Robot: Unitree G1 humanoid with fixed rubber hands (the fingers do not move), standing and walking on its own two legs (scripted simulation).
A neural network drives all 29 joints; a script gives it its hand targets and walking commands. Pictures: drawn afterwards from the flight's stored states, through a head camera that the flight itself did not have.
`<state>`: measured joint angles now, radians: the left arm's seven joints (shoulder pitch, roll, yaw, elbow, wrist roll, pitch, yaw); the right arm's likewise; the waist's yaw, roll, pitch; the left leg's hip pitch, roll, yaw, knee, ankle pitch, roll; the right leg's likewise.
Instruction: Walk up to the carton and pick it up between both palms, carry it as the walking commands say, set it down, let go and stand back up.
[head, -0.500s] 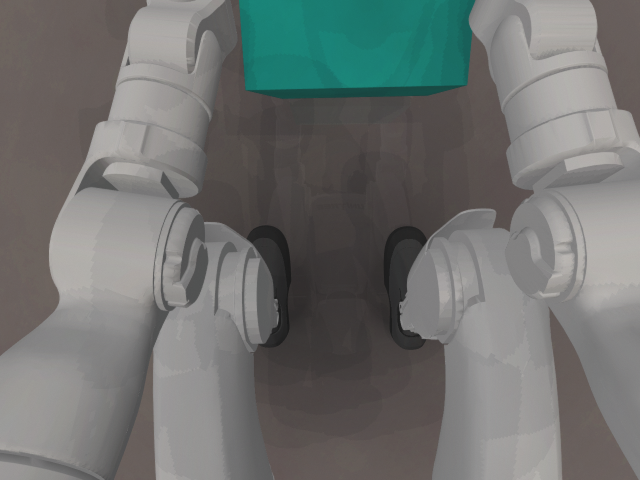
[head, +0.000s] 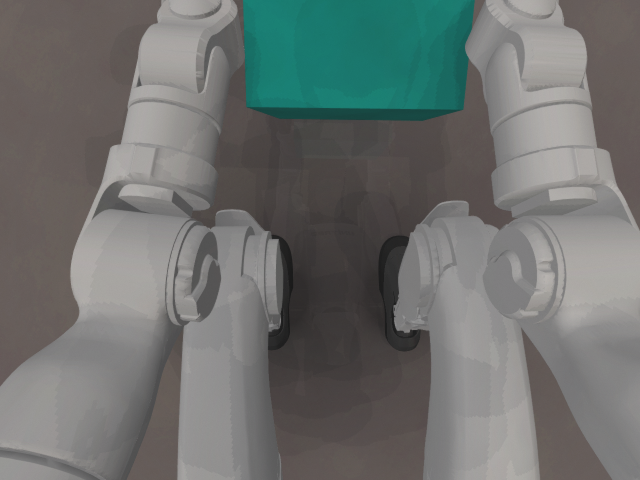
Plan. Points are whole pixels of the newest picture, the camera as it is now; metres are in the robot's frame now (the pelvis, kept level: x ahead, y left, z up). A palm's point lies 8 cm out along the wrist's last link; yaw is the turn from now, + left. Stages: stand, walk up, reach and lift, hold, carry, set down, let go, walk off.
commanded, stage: reach and lift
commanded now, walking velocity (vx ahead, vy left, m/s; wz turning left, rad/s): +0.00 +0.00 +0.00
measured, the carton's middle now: out of the picture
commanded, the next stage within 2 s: none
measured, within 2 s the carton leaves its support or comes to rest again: neither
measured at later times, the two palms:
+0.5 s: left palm out of the picture +0.53 +0.12 +0.00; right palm out of the picture +0.53 -0.15 +0.00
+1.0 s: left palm out of the picture +0.51 +0.13 +0.07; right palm out of the picture +0.51 -0.15 +0.09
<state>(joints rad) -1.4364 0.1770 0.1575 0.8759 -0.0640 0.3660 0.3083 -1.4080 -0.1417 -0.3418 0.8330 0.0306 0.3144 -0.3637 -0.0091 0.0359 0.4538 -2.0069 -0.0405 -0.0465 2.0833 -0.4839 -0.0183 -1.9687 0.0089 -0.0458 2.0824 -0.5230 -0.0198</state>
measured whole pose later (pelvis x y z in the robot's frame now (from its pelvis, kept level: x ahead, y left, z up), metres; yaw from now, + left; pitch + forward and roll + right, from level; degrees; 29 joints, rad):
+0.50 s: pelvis +0.00 +0.00 +0.05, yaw +0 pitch +24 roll -2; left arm -1.29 0.12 0.23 0.80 0.01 0.43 0.28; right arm -1.27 -0.06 -0.38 0.73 -0.02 0.38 -0.37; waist -0.01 0.03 0.31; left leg -1.86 -0.05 -0.06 1.92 -0.48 -0.02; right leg -1.83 0.02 -0.05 1.92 -0.51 -0.02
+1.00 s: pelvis +0.06 +0.00 +0.13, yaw -1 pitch +41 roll -3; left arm -0.91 -0.06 0.42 0.79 0.29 0.38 0.13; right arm -0.94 0.10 -0.50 0.79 -0.27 0.35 -0.26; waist -0.01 0.03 -0.27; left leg -1.84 -0.05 -0.07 1.64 -0.51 -0.02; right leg -1.81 0.04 -0.04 1.62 -0.52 -0.02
